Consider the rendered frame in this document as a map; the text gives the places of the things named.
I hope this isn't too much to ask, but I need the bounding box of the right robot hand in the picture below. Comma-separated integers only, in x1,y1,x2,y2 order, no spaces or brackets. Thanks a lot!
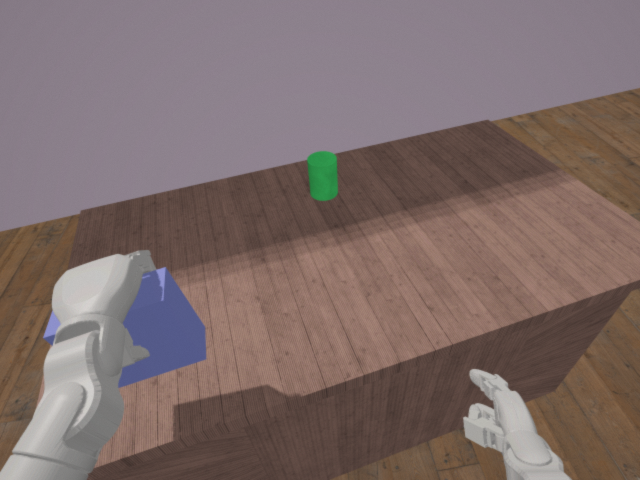
463,369,538,455

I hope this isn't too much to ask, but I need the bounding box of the sponge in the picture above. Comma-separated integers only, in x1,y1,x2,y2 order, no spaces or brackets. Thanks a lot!
43,267,206,388

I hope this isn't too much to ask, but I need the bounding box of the robot right forearm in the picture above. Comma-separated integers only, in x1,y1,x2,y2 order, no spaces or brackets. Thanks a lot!
502,430,572,480

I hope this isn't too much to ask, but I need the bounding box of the robot left forearm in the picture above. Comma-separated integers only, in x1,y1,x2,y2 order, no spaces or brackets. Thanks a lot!
0,314,125,480

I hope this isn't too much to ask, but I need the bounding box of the left robot hand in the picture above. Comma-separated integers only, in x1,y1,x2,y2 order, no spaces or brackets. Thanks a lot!
52,250,157,368

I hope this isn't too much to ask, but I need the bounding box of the table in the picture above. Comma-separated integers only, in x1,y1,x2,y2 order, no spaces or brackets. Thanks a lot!
36,120,640,480

